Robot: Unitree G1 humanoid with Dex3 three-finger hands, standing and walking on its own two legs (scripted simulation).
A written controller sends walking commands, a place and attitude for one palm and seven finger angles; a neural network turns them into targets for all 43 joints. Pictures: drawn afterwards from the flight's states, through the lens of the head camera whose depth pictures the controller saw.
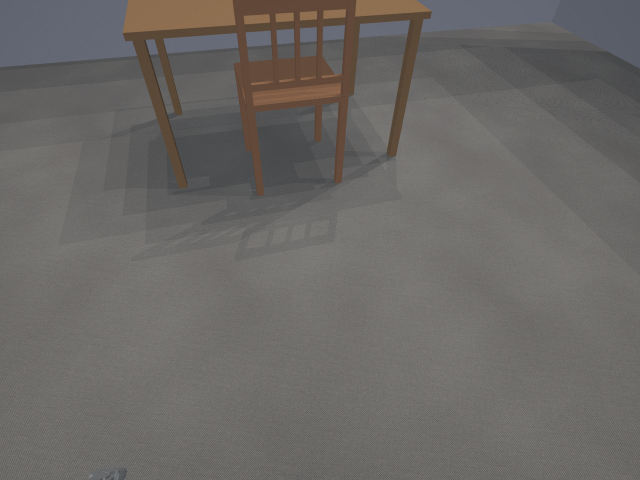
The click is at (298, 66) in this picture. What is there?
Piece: chair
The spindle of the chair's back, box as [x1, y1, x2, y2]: [294, 12, 300, 80]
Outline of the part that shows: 299,12 294,13 294,47 296,80 300,79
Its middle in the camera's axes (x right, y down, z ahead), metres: -0.09 -0.71 +1.43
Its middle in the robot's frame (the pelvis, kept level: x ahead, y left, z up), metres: +1.54 +0.17 -0.10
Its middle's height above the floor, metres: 0.67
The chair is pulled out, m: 0.00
